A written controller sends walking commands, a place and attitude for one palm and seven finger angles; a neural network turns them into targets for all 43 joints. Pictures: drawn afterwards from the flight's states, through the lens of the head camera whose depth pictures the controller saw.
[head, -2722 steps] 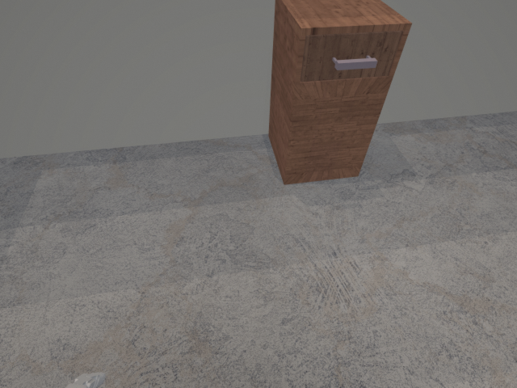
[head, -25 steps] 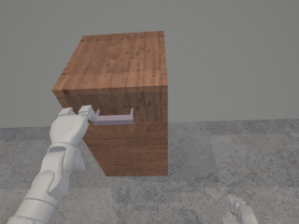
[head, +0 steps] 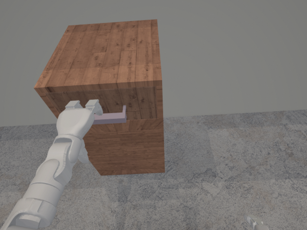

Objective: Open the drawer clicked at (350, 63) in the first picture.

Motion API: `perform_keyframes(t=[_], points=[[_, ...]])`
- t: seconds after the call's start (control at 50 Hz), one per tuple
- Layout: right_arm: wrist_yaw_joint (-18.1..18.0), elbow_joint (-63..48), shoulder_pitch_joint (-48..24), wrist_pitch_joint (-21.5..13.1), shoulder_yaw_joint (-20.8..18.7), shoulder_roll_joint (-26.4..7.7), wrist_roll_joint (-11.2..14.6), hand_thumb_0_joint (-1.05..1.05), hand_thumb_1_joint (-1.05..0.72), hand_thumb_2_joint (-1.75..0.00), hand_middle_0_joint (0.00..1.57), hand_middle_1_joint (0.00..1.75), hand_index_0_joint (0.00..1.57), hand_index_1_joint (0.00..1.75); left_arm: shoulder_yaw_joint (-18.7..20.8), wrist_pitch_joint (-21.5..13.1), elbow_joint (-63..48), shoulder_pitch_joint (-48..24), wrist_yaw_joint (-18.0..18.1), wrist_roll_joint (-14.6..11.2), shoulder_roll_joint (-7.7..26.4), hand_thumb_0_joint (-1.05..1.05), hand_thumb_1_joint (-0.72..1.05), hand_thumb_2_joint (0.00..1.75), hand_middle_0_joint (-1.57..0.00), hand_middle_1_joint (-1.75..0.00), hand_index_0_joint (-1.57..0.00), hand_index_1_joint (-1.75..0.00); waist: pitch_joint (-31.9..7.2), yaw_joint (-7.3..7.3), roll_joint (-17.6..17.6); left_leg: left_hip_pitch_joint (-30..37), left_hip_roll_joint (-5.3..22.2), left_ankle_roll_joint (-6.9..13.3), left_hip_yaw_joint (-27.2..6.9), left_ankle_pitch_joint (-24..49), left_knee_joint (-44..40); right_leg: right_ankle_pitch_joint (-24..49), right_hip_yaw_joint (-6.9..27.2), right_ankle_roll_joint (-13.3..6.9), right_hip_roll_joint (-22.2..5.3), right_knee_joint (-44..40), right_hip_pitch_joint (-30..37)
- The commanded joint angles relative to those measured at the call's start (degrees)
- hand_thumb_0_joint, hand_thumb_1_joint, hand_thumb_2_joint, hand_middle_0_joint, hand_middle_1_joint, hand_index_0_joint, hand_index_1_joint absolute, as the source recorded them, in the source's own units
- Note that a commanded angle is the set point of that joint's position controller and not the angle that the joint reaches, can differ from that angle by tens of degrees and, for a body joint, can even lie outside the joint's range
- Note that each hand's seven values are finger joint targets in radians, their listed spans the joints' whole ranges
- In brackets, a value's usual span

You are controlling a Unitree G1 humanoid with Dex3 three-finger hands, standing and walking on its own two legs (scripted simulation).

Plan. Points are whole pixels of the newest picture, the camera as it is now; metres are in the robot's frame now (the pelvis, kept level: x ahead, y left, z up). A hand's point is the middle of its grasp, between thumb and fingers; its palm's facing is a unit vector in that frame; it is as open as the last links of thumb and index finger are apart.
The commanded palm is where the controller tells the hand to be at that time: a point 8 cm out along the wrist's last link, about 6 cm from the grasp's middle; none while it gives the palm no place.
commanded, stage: move the hooked fingers above the handle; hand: left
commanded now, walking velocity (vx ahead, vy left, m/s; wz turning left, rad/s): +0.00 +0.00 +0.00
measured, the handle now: (105, 113) +0.51 +0.24 -0.06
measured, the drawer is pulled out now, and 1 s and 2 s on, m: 0.00 0.00 0.00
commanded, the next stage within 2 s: none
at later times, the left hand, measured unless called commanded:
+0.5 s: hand (94, 120) +0.42 +0.22 +0.02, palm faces +0.01 -0.04 -1.00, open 13.8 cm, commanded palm +0.39 +0.24 +0.08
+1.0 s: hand (106, 110) +0.47 +0.21 +0.00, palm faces +0.04 +0.00 -1.00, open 13.8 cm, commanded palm +0.44 +0.23 +0.05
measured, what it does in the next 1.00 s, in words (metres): stands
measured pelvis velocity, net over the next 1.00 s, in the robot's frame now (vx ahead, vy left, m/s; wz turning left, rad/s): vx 0.00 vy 0.02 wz -0.04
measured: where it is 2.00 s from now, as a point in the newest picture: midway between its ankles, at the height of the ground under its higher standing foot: outside the picture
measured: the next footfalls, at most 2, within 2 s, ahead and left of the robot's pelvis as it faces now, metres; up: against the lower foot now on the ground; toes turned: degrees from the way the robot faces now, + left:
none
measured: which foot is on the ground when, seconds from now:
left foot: down 0.00-1.00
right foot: down 0.00-1.00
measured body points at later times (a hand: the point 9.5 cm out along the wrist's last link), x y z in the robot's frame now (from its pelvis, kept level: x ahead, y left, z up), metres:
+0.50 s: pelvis +0.00 +0.02 -0.01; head +0.06 +0.01 +0.44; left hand +0.41 +0.22 +0.07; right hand +0.10 -0.24 -0.14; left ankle -0.02 +0.12 -0.73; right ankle +0.00 -0.10 -0.73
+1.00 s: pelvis +0.00 +0.02 -0.02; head +0.08 +0.00 +0.42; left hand +0.46 +0.20 +0.06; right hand +0.02 -0.25 -0.16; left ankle -0.02 +0.12 -0.73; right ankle +0.00 -0.10 -0.73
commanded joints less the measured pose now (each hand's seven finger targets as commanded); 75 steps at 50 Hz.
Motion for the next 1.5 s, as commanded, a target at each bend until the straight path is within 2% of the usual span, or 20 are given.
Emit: perform_keyframes(t=[0.0,0.04,0.16,0.26,0.3,0.38,0.48,0.58,0.64,0.78,0.84,0.88,0.96,1.04,1.12,1.2,1.26,1.4,1.42,1.48], points=[[0.13,-6.99,-1.76,-2.40,-2.17,-5.49,0.03,0.00,-0.90,-0.90,0.20,0.30,0.20,0.30,8.49,0.27,-7.82,-22.83,6.03,1.23,14.28,0.00,-0.50,0.30,-0.30,-1.20,-0.30,-1.20,-17.96,-0.20,-3.25,3.17,-1.48,2.05,3.21,18.13,-1.42,19.21,0.07,-0.46,-0.03,-2.91,9.92],[0.31,-6.79,-1.36,-2.11,-2.26,-5.71,0.10,0.00,-0.90,-0.90,0.20,0.30,0.20,0.30,10.30,1.77,-4.78,-22.15,7.08,1.54,16.05,0.00,-0.50,0.30,-0.30,-1.20,-0.30,-1.20,-19.44,0.36,-3.12,2.32,-1.54,1.86,3.33,19.11,-1.30,20.01,0.13,-0.58,0.19,-2.51,11.14],[0.62,-7.16,0.01,-1.50,-2.19,-6.39,0.51,0.00,-0.90,-0.90,0.20,0.30,0.20,0.30,4.77,5.51,0.82,-25.39,5.85,1.65,11.71,0.00,-0.50,0.30,-0.30,-1.20,-0.30,-1.20,-19.66,-1.49,-4.21,2.30,-0.89,1.94,3.63,19.90,-1.16,20.49,-0.43,-0.55,0.43,-2.27,9.66],[0.62,-7.24,2.03,-1.55,-2.87,-6.46,0.07,0.00,-0.90,-0.90,0.20,0.30,0.20,0.30,1.89,2.76,-1.57,-29.27,4.16,1.02,8.76,0.00,-0.50,0.30,-0.30,-1.20,-0.30,-1.20,-22.13,-2.73,-3.52,5.56,-0.29,2.18,2.61,22.46,0.10,20.49,-0.70,-0.57,0.56,-1.78,7.41],[0.72,-6.47,2.70,-1.54,-2.88,-6.44,-0.12,0.00,-0.90,-0.90,0.20,0.30,0.20,0.30,1.41,1.22,-0.86,-31.93,4.74,1.56,8.20,0.00,-0.50,0.30,-0.30,-1.20,-0.30,-1.20,-20.18,-3.61,-2.81,5.88,-0.01,2.06,2.20,22.16,0.62,18.89,-0.99,-0.66,0.72,-1.60,4.17],[0.95,-5.37,4.35,-1.35,-2.97,-6.34,-0.40,0.00,-0.90,-0.90,0.20,0.30,0.20,0.30,5.64,-0.34,3.45,-34.96,8.13,3.67,12.09,0.00,-0.50,0.30,-0.30,-1.20,-0.30,-1.20,-19.60,-3.06,-2.18,3.56,-0.04,1.65,1.69,21.66,1.30,17.17,-1.42,-1.15,0.95,-0.11,2.08],[2.08,-4.70,5.36,-1.19,-3.18,-6.16,-0.75,0.00,-0.90,-0.90,0.20,0.30,0.20,0.30,7.50,2.01,8.96,-36.72,12.82,5.05,13.10,0.00,-0.50,0.30,-0.30,-1.20,-0.30,-1.20,-22.87,-2.40,1.13,2.46,-0.04,0.96,1.95,23.56,2.55,17.50,-1.89,-1.56,1.31,1.69,1.07],[2.74,-4.00,7.00,-0.79,-3.60,-6.92,-0.57,0.00,-0.90,-0.90,0.20,0.30,0.20,0.30,2.74,5.87,15.86,-39.44,11.85,4.02,8.20,0.00,-0.50,0.30,-0.30,-1.20,-0.30,-1.20,-23.82,-4.79,-2.96,1.82,0.48,1.28,2.31,22.45,2.95,17.67,-1.94,-0.95,1.46,1.09,0.34],[2.49,-3.76,8.05,-0.71,-3.66,-7.11,-0.69,0.00,-0.90,-0.90,0.20,0.30,0.20,0.30,-0.97,5.50,16.05,-44.06,9.85,3.19,4.80,0.00,-0.50,0.30,-0.30,-1.20,-0.30,-1.20,-24.21,-6.68,-3.71,2.73,0.73,1.54,1.59,22.46,3.19,17.21,-1.83,-0.78,1.40,0.66,-0.68],[2.01,-2.61,10.69,-0.87,-3.53,-6.96,-1.34,0.00,-0.90,-0.90,0.20,0.30,0.20,0.30,4.00,0.51,17.50,-48.26,12.06,5.27,10.38,0.00,-0.50,0.30,-0.30,-1.20,-0.30,-1.20,-24.12,-6.43,-1.38,0.31,0.49,1.74,1.12,20.15,5.01,15.03,-1.51,-1.08,1.53,2.29,-3.82],[2.46,-1.91,10.54,-0.61,-3.07,-7.32,-1.94,0.00,-0.90,-0.90,0.20,0.30,0.20,0.30,9.06,1.84,21.31,-47.87,15.45,6.22,15.95,0.00,-0.50,0.30,-0.30,-1.20,-0.30,-1.20,-24.63,-5.35,-0.97,-4.75,0.00,1.73,1.89,19.31,5.76,16.04,-1.31,-1.22,1.46,3.71,-2.46],[2.83,-2.17,10.19,-0.34,-2.68,-7.20,-1.84,0.00,-0.90,-0.90,0.20,0.30,0.20,0.30,9.29,4.38,24.37,-46.36,16.87,6.32,16.77,0.00,-0.50,0.30,-0.30,-1.20,-0.30,-1.20,-24.66,-4.97,-0.72,-7.51,-0.33,1.73,2.89,18.04,5.93,16.74,-1.06,-1.07,1.40,3.98,-1.31],[3.33,-2.85,10.65,-0.18,-3.13,-7.58,-1.40,0.00,-0.90,-0.90,0.20,0.30,0.20,0.30,8.01,8.37,27.47,-43.93,15.64,5.07,15.68,0.00,-0.50,0.30,-0.30,-1.20,-0.30,-1.20,-28.43,-4.96,-2.00,-7.29,-0.30,1.96,4.26,19.22,5.84,20.86,-0.49,-0.46,1.37,3.32,3.05],[2.43,-2.68,10.76,0.51,-2.94,-8.07,-0.71,0.00,-0.90,-0.90,0.20,0.30,0.20,0.30,7.19,9.28,28.83,-44.42,12.77,3.54,16.09,0.00,-0.50,0.30,-0.30,-1.20,-0.30,-1.20,-26.24,-6.20,-6.88,-9.09,-0.29,2.51,4.54,16.54,4.55,21.03,0.16,0.33,0.96,1.35,5.64],[1.25,-3.44,11.04,-0.21,-3.09,-8.14,-0.40,0.00,-0.90,-0.90,0.20,0.30,0.20,0.30,7.18,4.61,23.45,-45.80,10.05,3.36,17.32,0.00,-0.50,0.30,-0.30,-1.20,-0.30,-1.20,-25.99,-6.55,-5.61,-7.80,-0.16,3.02,4.44,14.48,4.21,19.83,1.17,0.56,0.59,0.35,5.62],[0.86,-3.01,11.95,-1.09,-3.65,-7.43,-0.90,0.00,-0.90,-0.90,0.20,0.30,0.20,0.30,4.76,-1.77,18.36,-47.02,9.99,4.67,14.13,0.00,-0.50,0.30,-0.30,-1.20,-0.30,-1.20,-26.09,-7.39,0.24,-3.92,0.19,2.74,3.26,16.11,5.37,17.33,0.63,-0.21,0.98,1.18,-0.06],[1.55,-1.94,12.81,-1.61,-4.10,-7.06,-1.25,0.00,-0.90,-0.90,0.20,0.30,0.20,0.30,3.27,-3.42,17.93,-48.68,11.98,4.78,11.11,0.00,-0.50,0.30,-0.30,-1.20,-0.30,-1.20,-25.37,-8.46,1.99,-2.07,0.45,2.40,2.50,17.01,6.52,15.09,-0.38,-0.49,1.39,1.76,-4.59],[3.11,-1.01,11.96,-0.84,-3.56,-7.88,-1.32,0.00,-0.90,-0.90,0.20,0.30,0.20,0.30,5.89,2.50,25.10,-48.38,16.26,4.46,13.58,0.00,-0.50,0.30,-0.30,-1.20,-0.30,-1.20,-23.73,-7.94,-0.86,-6.12,0.03,2.05,2.62,15.82,6.18,14.78,-1.19,-0.51,1.56,2.28,-4.08],[3.21,-1.19,11.91,-0.69,-3.37,-8.06,-1.35,0.00,-0.90,-0.90,0.20,0.30,0.20,0.30,7.07,3.38,24.68,-49.13,16.25,4.74,15.54,0.00,-0.50,0.30,-0.30,-1.20,-0.30,-1.20,-25.16,-7.22,-0.06,-5.79,0.03,1.98,2.58,16.76,6.03,15.58,-1.19,-0.61,1.52,2.69,-3.14],[3.20,-2.14,11.44,-0.24,-3.52,-7.79,-1.30,0.00,-0.90,-0.90,0.20,0.30,0.20,0.30,5.65,4.48,22.97,-49.79,15.13,4.87,14.08,0.00,-0.50,0.30,-0.30,-1.20,-0.30,-1.20,-28.92,-7.06,1.41,-2.50,0.21,1.82,2.64,20.25,6.21,18.29,-1.19,-0.60,1.57,2.86,-1.59]])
